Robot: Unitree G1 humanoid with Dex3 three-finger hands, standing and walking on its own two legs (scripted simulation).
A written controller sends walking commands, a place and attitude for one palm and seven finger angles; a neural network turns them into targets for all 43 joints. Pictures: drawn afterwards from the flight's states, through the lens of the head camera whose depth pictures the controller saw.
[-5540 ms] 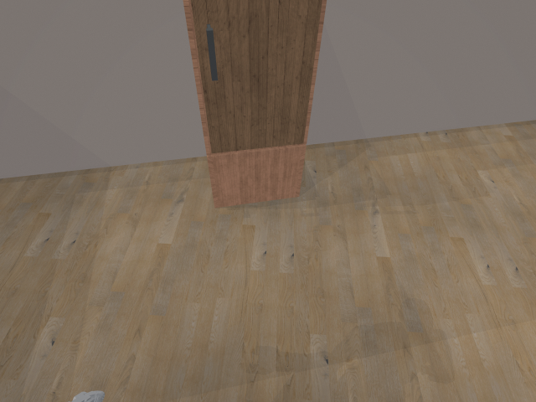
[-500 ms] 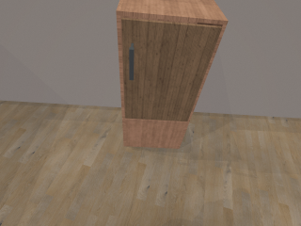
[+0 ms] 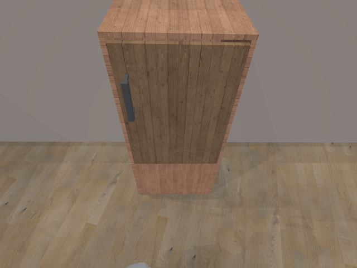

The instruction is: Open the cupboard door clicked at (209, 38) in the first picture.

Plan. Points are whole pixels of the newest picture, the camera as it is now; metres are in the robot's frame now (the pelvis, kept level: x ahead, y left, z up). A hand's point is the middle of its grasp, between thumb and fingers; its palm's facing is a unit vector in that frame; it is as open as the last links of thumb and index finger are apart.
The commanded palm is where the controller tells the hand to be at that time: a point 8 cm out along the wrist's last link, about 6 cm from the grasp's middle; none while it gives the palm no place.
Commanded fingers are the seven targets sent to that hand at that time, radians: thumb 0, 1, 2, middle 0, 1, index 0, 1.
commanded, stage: come to a stop and stand still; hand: left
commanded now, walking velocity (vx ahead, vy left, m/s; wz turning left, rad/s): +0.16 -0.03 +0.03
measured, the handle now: (129, 98) +0.59 +0.19 +0.02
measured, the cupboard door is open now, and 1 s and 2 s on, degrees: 0 0 0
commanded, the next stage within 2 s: look again from close up in 0.96 s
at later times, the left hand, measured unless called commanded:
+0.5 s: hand out of the picture +0.11 +0.19 -0.17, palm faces +0.03 -0.97 -0.24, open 7.3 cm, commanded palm none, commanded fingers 0.00 0.90 0.90 -0.20 -0.30 -0.20 -0.30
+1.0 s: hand out of the picture +0.07 +0.13 -0.17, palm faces +0.04 -0.98 -0.18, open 7.2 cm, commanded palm none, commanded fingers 0.00 0.90 0.90 -0.20 -0.30 -0.20 -0.30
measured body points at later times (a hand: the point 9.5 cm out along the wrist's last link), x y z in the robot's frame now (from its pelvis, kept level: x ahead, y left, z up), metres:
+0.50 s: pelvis +0.06 -0.01 +0.00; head +0.09 -0.01 +0.45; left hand +0.11 +0.24 -0.15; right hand +0.13 -0.25 -0.15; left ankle +0.11 +0.11 -0.74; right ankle +0.06 -0.15 -0.71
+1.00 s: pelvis +0.04 -0.05 +0.00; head +0.05 -0.04 +0.45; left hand +0.07 +0.18 -0.16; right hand +0.03 -0.26 -0.15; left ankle +0.02 +0.07 -0.74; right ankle +0.07 -0.15 -0.74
